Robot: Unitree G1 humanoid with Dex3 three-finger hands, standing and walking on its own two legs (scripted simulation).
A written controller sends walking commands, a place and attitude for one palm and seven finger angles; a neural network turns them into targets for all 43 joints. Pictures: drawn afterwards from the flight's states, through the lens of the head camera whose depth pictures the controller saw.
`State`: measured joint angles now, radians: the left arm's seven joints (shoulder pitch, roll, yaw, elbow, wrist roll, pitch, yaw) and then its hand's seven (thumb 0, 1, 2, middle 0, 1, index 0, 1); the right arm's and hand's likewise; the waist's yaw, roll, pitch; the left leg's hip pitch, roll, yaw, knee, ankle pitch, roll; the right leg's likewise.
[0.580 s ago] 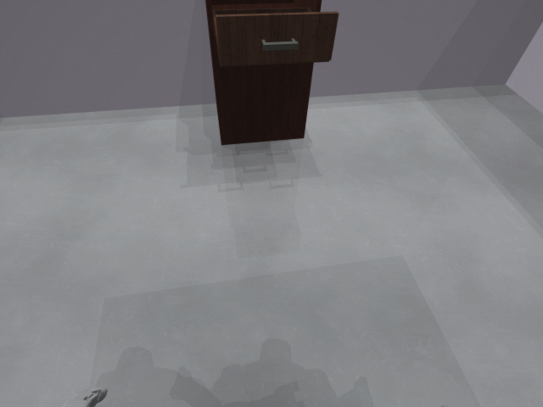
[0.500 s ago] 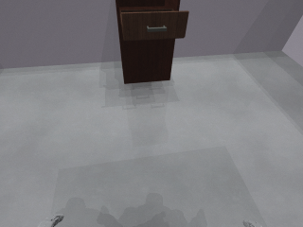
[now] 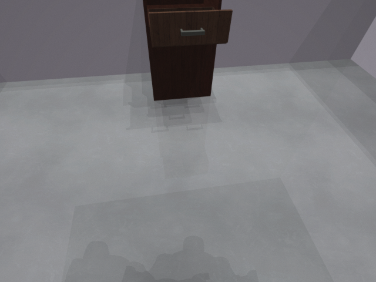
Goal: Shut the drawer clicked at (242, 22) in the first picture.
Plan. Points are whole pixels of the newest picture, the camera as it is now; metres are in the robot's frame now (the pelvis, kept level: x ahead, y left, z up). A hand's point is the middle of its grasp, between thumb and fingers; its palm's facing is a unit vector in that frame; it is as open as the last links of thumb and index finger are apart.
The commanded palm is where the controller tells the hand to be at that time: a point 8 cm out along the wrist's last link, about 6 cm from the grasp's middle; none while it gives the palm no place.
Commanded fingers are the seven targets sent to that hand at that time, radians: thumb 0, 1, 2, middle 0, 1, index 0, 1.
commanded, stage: stand and wait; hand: left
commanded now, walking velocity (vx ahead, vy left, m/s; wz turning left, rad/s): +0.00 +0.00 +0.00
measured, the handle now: (192, 31) +1.36 +0.05 -0.06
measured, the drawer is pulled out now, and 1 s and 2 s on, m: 0.30 0.30 0.30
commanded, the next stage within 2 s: look at it before walking up in 0.24 s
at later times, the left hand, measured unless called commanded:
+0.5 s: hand out of the picture +0.07 +0.23 -0.15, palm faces -0.03 -0.95 -0.32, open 7.4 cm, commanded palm none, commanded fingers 0.00 0.90 0.90 -0.20 -0.30 -0.20 -0.30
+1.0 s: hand out of the picture +0.07 +0.24 -0.16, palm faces -0.03 -0.95 -0.32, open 7.4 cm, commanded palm none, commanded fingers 0.00 0.90 0.90 -0.20 -0.30 -0.20 -0.30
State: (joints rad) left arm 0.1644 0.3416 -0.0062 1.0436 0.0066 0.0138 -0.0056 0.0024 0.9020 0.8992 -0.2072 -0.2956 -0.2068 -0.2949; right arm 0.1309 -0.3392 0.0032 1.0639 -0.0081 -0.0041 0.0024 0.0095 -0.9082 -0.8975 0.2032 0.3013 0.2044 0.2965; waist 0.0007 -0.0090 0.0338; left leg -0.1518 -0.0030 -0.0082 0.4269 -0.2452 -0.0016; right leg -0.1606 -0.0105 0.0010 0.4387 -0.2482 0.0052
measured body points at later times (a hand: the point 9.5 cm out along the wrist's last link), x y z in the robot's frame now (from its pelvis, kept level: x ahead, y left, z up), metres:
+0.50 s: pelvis -0.01 -0.01 +0.00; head -0.01 -0.01 +0.45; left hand +0.07 +0.28 -0.13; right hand +0.06 -0.30 -0.13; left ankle -0.01 +0.12 -0.74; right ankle -0.01 -0.12 -0.74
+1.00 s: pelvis +0.00 -0.01 +0.00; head +0.00 +0.00 +0.45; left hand +0.07 +0.29 -0.13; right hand +0.07 -0.30 -0.13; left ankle -0.01 +0.12 -0.74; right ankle -0.01 -0.12 -0.74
